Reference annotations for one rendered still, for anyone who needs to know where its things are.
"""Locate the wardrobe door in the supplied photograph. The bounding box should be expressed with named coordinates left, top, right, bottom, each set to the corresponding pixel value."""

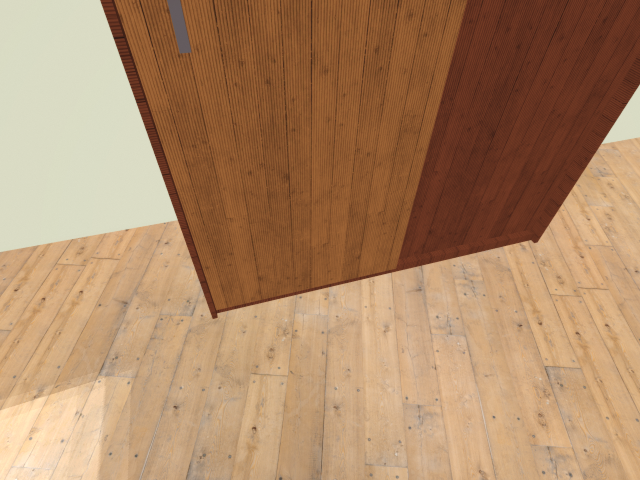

left=399, top=0, right=640, bottom=259
left=114, top=0, right=467, bottom=310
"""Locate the handle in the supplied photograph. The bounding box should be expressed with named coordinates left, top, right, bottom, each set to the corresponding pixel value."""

left=167, top=0, right=191, bottom=53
